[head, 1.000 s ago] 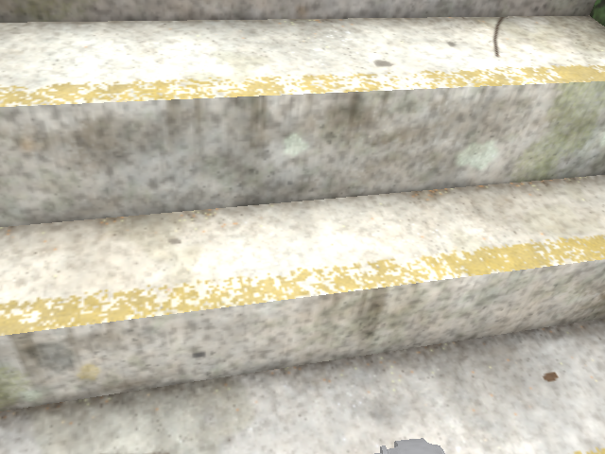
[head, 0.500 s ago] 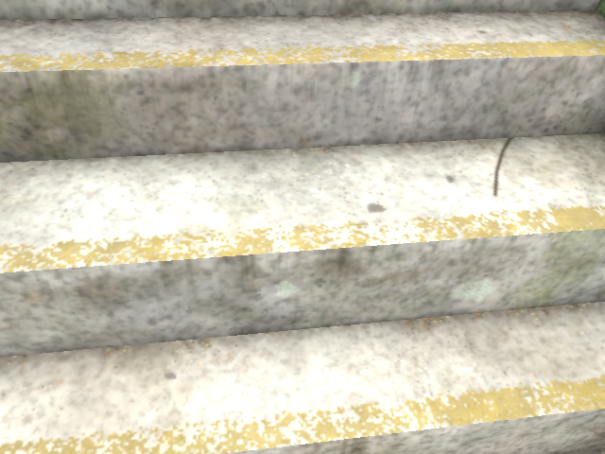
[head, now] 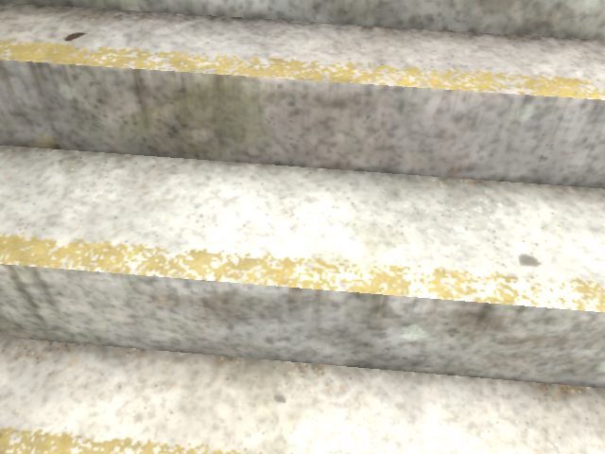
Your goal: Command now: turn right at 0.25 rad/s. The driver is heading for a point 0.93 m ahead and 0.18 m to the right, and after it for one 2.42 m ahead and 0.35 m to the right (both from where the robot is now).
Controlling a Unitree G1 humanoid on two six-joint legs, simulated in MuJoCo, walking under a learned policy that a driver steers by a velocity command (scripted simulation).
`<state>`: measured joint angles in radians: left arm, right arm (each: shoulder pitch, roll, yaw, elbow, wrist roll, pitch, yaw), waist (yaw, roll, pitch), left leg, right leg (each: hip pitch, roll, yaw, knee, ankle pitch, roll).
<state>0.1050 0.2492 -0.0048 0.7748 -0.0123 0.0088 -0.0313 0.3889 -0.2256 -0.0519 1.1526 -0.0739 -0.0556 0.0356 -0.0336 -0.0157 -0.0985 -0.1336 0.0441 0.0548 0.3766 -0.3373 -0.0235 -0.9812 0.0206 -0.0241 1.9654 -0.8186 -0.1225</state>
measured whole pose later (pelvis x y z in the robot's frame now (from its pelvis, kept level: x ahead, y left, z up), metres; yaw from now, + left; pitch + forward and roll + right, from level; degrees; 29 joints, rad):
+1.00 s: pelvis +0.29 -0.04 +0.18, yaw -24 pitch +6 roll -3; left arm -0.24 0.06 -0.05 0.43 0.01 -0.04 -0.01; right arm 0.59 -0.08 -0.03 1.03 0.01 -0.13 -0.03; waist -0.12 0.01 0.02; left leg 0.13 0.06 0.02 0.11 -0.21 0.06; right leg -1.17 -0.05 -0.17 1.50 -0.50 -0.16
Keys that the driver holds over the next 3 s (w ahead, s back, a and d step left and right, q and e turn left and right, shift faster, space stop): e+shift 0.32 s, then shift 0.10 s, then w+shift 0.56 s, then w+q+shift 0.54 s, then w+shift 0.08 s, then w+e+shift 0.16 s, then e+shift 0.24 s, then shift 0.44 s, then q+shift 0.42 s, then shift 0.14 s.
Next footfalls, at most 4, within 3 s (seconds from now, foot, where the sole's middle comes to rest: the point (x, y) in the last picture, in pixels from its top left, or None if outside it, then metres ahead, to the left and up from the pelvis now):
0.08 right None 0.12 -0.11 -0.60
0.60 left None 0.18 0.13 -0.60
1.02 right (445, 433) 0.43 -0.22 -0.42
1.46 left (372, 235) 0.66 -0.10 -0.20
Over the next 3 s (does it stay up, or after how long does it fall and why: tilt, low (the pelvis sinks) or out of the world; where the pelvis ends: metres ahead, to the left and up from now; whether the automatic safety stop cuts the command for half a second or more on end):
stays up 0.97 -0.15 0.94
